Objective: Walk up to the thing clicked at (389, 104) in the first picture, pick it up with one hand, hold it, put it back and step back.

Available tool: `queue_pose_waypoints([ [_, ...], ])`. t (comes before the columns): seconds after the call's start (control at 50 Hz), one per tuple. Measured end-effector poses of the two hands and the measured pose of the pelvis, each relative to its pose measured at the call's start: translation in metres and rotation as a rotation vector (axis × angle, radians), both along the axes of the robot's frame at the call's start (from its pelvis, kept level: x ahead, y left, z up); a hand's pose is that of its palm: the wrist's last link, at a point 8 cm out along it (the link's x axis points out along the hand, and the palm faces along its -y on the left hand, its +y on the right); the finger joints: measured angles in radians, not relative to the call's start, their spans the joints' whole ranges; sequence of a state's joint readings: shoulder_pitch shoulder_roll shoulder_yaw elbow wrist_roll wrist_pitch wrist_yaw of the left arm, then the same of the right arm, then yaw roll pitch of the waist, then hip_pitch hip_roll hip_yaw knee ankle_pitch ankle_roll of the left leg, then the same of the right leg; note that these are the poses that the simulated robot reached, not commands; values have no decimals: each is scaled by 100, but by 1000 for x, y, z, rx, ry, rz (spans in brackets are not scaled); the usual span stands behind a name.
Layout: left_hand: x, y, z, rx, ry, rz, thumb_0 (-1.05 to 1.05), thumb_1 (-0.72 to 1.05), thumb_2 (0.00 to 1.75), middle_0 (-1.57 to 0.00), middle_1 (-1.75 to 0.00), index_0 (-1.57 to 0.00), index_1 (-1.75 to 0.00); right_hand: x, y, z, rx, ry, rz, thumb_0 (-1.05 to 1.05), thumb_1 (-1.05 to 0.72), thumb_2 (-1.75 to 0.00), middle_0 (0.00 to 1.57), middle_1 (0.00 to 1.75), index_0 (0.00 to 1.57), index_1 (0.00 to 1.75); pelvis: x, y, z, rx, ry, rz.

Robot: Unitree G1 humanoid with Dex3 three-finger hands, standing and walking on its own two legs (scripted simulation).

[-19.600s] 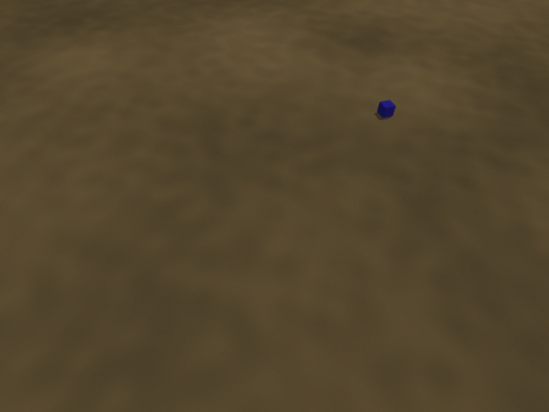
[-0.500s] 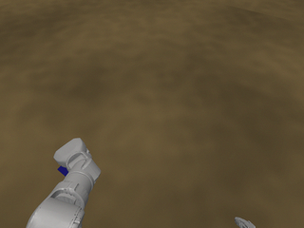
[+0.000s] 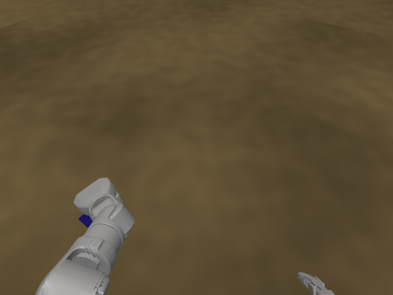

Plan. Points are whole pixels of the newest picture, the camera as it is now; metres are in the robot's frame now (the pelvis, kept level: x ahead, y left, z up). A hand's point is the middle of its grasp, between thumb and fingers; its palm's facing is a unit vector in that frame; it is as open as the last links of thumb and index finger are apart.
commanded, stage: hold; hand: left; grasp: from above
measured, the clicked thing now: (106, 221) +0.31 +0.25 -0.09
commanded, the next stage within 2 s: crouch in 1.12 s
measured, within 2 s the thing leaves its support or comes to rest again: neither
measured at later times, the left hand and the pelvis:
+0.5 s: hand (101, 219) +0.29 +0.23 -0.03, palm faces -0.28 -0.35 -0.89, open 7.5 cm; pelvis -0.01 +0.00 +0.00, yaw +0 degrees
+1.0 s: hand (103, 225) +0.28 +0.23 -0.04, palm faces -0.29 -0.35 -0.89, open 7.3 cm; pelvis -0.01 +0.00 +0.00, yaw +1 degrees
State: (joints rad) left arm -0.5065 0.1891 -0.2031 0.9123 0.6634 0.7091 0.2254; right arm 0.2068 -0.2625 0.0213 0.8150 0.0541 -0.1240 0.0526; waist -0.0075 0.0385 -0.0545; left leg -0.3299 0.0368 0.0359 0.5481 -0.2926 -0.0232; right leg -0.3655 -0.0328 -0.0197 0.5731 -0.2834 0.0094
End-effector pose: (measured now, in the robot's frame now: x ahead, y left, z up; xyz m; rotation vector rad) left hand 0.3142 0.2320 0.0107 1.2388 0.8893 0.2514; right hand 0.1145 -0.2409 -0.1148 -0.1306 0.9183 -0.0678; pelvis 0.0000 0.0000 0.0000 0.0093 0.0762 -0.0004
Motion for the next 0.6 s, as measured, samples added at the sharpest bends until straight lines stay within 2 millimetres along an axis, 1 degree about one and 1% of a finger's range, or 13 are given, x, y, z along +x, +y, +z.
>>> queue_pose_waypoints([
  [0.24,-10,3,8,6,-6,-7,-8,13,36,-71,-48,-101,-56,8,3,7,1,-40,18,1,-91,-91,20,30,20,30,-5,2,2,-1,-22,-1],
  [0.6,-27,9,14,-5,-13,-8,-6,13,39,-68,-51,-100,-60,25,17,14,14,-105,55,1,-91,-91,20,30,20,30,-10,5,3,-3,-44,1],
])
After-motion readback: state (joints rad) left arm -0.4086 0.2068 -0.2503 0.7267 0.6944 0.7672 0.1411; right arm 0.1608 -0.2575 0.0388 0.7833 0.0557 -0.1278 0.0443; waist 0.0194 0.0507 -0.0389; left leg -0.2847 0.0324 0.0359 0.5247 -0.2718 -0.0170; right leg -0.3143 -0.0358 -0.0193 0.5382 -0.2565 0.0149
